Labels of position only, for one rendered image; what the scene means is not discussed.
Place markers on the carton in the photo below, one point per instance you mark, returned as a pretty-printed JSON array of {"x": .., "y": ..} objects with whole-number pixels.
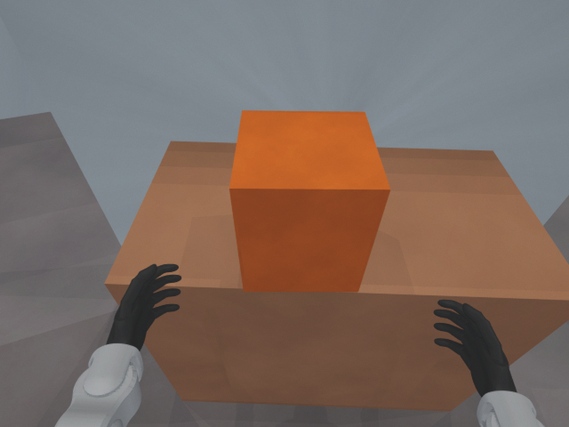
[{"x": 308, "y": 191}]

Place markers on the pedestal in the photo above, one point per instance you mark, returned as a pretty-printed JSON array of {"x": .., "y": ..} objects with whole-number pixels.
[{"x": 455, "y": 227}]

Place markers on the robot left hand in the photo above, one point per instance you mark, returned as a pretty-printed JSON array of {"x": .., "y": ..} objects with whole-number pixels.
[{"x": 136, "y": 314}]

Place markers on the robot left forearm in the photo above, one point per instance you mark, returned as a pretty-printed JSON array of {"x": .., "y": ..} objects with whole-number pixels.
[{"x": 107, "y": 394}]

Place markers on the robot right forearm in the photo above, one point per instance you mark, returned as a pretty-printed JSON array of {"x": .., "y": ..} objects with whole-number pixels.
[{"x": 506, "y": 409}]

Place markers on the robot right hand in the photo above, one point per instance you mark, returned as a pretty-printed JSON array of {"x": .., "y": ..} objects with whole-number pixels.
[{"x": 480, "y": 349}]

